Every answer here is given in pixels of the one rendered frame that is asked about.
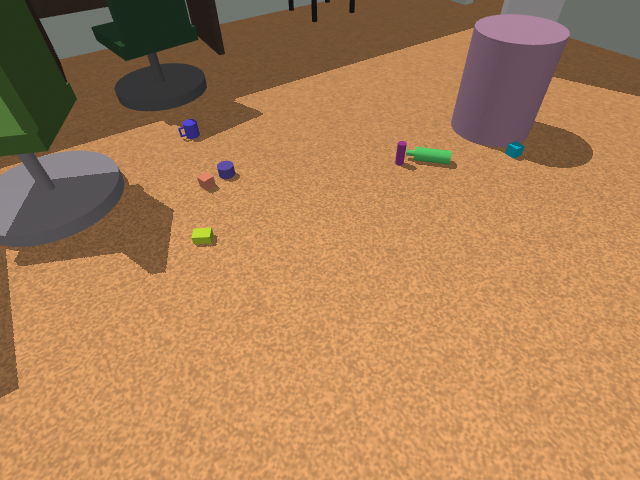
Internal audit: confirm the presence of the office chair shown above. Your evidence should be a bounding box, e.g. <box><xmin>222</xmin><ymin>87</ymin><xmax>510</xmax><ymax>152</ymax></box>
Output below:
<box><xmin>0</xmin><ymin>0</ymin><xmax>125</xmax><ymax>247</ymax></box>
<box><xmin>91</xmin><ymin>0</ymin><xmax>207</xmax><ymax>111</ymax></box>

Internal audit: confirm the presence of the desk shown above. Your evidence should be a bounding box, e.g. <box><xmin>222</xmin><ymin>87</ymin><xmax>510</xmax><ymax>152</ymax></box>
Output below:
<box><xmin>24</xmin><ymin>0</ymin><xmax>225</xmax><ymax>83</ymax></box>

